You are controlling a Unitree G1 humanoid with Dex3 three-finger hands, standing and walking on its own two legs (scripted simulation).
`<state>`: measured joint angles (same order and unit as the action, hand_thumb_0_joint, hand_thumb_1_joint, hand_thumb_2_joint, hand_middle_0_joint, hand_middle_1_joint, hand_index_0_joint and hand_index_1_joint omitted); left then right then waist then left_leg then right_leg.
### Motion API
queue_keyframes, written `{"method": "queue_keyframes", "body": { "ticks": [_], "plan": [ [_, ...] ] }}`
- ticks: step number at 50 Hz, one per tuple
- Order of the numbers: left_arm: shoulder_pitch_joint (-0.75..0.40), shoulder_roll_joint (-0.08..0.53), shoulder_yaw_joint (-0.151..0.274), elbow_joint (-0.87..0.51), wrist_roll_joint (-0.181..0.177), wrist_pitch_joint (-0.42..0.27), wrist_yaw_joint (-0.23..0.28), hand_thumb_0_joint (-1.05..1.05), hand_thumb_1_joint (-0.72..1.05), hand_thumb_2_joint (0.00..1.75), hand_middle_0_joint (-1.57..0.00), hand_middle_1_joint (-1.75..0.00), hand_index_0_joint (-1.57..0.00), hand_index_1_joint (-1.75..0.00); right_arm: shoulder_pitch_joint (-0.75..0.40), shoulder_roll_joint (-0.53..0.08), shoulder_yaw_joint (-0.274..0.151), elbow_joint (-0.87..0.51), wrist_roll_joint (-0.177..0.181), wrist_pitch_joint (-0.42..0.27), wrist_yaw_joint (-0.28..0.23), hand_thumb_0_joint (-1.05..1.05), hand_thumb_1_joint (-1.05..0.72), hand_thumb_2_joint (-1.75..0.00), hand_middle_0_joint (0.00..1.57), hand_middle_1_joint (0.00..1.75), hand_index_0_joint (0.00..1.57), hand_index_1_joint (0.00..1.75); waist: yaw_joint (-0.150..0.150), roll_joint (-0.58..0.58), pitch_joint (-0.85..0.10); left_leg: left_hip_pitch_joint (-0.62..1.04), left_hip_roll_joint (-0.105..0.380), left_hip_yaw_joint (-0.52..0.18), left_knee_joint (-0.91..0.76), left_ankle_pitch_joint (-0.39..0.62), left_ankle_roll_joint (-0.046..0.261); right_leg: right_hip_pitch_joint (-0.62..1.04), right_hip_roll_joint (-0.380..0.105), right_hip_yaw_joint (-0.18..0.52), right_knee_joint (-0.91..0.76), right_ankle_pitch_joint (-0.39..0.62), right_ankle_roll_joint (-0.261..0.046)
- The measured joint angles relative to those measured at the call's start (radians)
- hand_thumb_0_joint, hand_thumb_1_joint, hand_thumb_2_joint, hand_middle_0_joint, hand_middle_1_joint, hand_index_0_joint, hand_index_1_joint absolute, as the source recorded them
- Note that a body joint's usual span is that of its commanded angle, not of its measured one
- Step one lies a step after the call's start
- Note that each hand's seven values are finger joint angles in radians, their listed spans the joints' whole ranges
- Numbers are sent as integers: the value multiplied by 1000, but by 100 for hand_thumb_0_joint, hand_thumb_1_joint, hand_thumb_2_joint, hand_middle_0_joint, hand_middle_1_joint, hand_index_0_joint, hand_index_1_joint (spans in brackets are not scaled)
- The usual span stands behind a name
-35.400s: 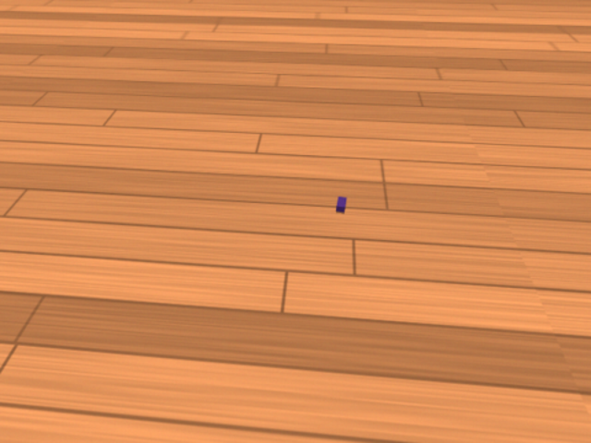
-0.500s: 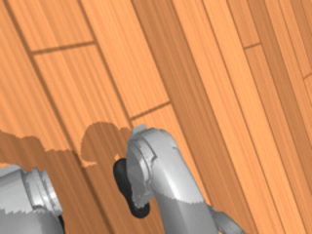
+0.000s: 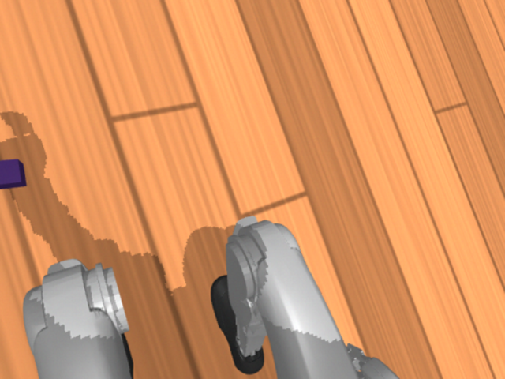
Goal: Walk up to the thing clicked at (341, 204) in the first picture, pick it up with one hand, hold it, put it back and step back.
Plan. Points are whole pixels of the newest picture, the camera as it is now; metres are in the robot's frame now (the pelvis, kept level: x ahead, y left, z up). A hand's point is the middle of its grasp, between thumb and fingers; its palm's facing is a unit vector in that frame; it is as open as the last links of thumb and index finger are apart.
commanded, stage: withdraw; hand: left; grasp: from above
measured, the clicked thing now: out of the picture +0.47 +0.31 -0.30
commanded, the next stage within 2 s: home in 0.58 s
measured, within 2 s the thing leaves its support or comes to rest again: neither
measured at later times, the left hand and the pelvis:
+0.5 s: hand out of the picture +0.43 +0.31 -0.14, palm faces -0.48 -0.10 -0.87, open 12.3 cm; pelvis -0.02 -0.01 +0.02, yaw +5 degrees
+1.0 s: hand out of the picture +0.44 +0.32 -0.08, palm faces -0.34 -0.29 -0.90, open 10.2 cm; pelvis +0.00 +0.00 +0.06, yaw +6 degrees
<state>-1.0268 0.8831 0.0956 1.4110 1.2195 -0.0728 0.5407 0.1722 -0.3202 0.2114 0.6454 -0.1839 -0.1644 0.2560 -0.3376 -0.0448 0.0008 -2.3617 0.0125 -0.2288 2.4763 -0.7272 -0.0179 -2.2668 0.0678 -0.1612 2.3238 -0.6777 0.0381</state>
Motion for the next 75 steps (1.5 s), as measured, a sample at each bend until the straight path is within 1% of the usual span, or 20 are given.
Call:
{"method": "queue_keyframes", "body": {
  "ticks": [4, 6, 9, 12, 15, 18, 22, 25, 28, 31, 34, 36, 38, 42, 46, 52, 58, 61, 66, 75],
  "plan": [
    [3, -53, -49, -39, -74, 79, -113, 0, -19, 73, -36, -69, -36, -68, -13, 10, -48, 9, 38, 48, -1, 0, -90, -90, 20, 30, 21, 30, 36, 54, -52, 24, 3, 34, -44, 5, 11, 19, -6, 27, -26, -5, 4],
    [-1, -78, -86, -55, -106, 100, -191, 0, -20, 74, -35, -69, -36, -69, -21, 15, -69, 9, 56, 74, -10, 0, -90, -90, 20, 30, 20, 30, 54, 71, -62, 48, 3, 53, -73, 13, 16, 41, -10, 42, -45, -5, 3],
    [-5, -110, -137, -80, -141, 99, -315, 0, -21, 76, -34, -70, -35, -71, -28, 12, -85, -4, 77, 111, -34, 0, -90, -90, 20, 30, 20, 30, 76, 88, -57, 86, -2, 72, -118, 31, 21, 79, -19, 57, -77, 1, -1],
    [-3, -140, -165, -112, -149, 65, -408, 0, -21, 76, -34, -71, -34, -71, -24, 4, -92, -21, 89, 141, -69, 0, -90, -90, 20, 30, 20, 30, 91, 89, -43, 115, -9, 83, -159, 53, 19, 107, -28, 64, -107, 14, -7],
    [1, -160, -167, -126, -131, 7, -441, 0, -21, 77, -35, -71, -35, -72, -12, -8, -89, -33, 93, 164, -105, 0, -90, -90, 20, 30, 20, 30, 96, 76, -34, 126, -15, 84, -183, 75, 14, 118, -35, 64, -125, 29, -12],
    [4, -159, -152, -109, -92, -56, -416, 0, -20, 76, -36, -70, -36, -71, -4, -19, -82, -32, 87, 179, -132, 0, -90, -90, 20, 30, 20, 30, 87, 54, -29, 119, -19, 77, -184, 91, 8, 110, -37, 58, -124, 43, -15],
    [-9, -130, -124, -29, -16, -119, -324, 0, -20, 76, -36, -70, -36, -71, -1, -26, -72, -15, 71, 185, -152, 0, -90, -90, 20, 30, 20, 30, 60, 24, -26, 88, -24, 69, -154, 103, 2, 79, -37, 52, -93, 55, -18],
    [-38, -98, -114, 63, 29, -136, -251, 0, -21, 77, -34, -71, -35, -72, -3, -23, -63, 0, 59, 179, -158, 0, -89, -90, 20, 30, 20, 30, 35, 8, -18, 56, -26, 68, -121, 108, 1, 48, -37, 52, -61, 59, -18],
    [-68, -62, -93, 129, 60, -137, -190, 0, -22, 77, -33, -72, -34, -73, -3, -11, -51, 9, 45, 163, -163, 0, -89, -90, 20, 30, 20, 30, 14, -3, 1, 27, -27, 68, -90, 111, 3, 21, -35, 53, -33, 62, -14],
    [-97, -33, -69, 151, 78, -122, -149, 0, -22, 77, -33, -73, -34, -73, 3, 7, -39, 16, 32, 142, -164, 0, -89, -90, 20, 30, 20, 30, 2, -7, 19, 3, -27, 69, -70, 109, 6, -1, -34, 55, -14, 59, -11],
    [-115, -15, -51, 126, 81, -102, -139, 0, -21, 76, -34, -72, -35, -72, 16, 26, -30, 21, 25, 126, -158, 0, -90, -90, 20, 30, 20, 30, -4, -2, 22, -17, -26, 73, -57, 100, 10, -19, -33, 58, -1, 50, -8],
    [-114, -13, -44, 87, 71, -85, -143, 0, -20, 76, -34, -72, -35, -72, 28, 38, -28, 21, 27, 121, -151, 0, -89, -90, 20, 30, 20, 30, -3, 7, 12, -25, -24, 75, -52, 88, 11, -29, -32, 60, 3, 40, -6],
    [-104, -23, -42, 46, 48, -61, -150, 0, -19, 76, -33, -71, -34, -72, 37, 51, -32, 21, 31, 122, -144, 0, -89, -90, 20, 30, 21, 30, 2, 20, -3, -25, -22, 75, -53, 74, 12, -29, -31, 61, 1, 27, -3],
    [-56, -74, -42, -36, -22, -6, -193, 0, -11, 81, -30, -68, -31, -68, 48, 73, -53, 18, 48, 136, -128, 0, -89, -90, 20, 30, 21, 30, 26, 55, -41, 0, -17, 79, -79, 46, 14, -7, -30, 63, -25, 3, -2],
    [47, -154, -30, -174, -128, 44, -277, 0, 5, 85, -27, -60, -27, -61, 59, 75, -89, -2, 78, 165, -115, 0, -89, -90, 20, 30, 21, 30, 68, 91, -78, 54, -14, 90, -133, 29, 17, 44, -33, 71, -74, -15, -3],
    [280, -279, -18, -474, -348, 101, -412, 0, 42, 86, -23, -43, -24, -44, 56, 51, -158, -23, 133, 216, -129, 0, -90, -90, 20, 30, 21, 30, 153, 119, -145, 175, -12, 116, -261, 31, 18, 154, -40, 92, -186, -18, -8],
    [497, -350, -48, -719, -557, 152, -488, 0, 72, 88, -22, -34, -22, -35, 12, 24, -214, -37, 164, 226, -172, 0, -90, -90, 20, 30, 21, 30, 226, 102, -182, 326, -10, 131, -406, 57, 16, 295, -45, 103, -316, 6, -15],
    [587, -382, -69, -807, -649, 176, -500, 1, 79, 89, -21, -32, -22, -33, -14, 17, -233, -48, 176, 212, -196, 0, -90, -90, 20, 30, 20, 30, 251, 90, -196, 406, -12, 132, -475, 71, 12, 373, -49, 103, -382, 18, -20],
    [733, -439, -90, -915, -778, 221, -485, 1, 86, 90, -21, -31, -22, -31, -65, 26, -237, -63, 196, 170, -237, 0, -90, -90, 20, 30, 20, 30, 264, 79, -204, 553, -13, 134, -595, 93, 8, 520, -54, 102, -499, 38, -24],
    [942, -536, -92, -1048, -998, 320, -453, 1, 89, 90, -21, -30, -22, -30, -85, 86, -191, -75, 222, 103, -293, 0, -90, -90, 20, 30, 20, 30, 263, 66, -208, 841, -11, 142, -824, 128, 6, 804, -57, 107, -722, 72, -30]
  ]
}}
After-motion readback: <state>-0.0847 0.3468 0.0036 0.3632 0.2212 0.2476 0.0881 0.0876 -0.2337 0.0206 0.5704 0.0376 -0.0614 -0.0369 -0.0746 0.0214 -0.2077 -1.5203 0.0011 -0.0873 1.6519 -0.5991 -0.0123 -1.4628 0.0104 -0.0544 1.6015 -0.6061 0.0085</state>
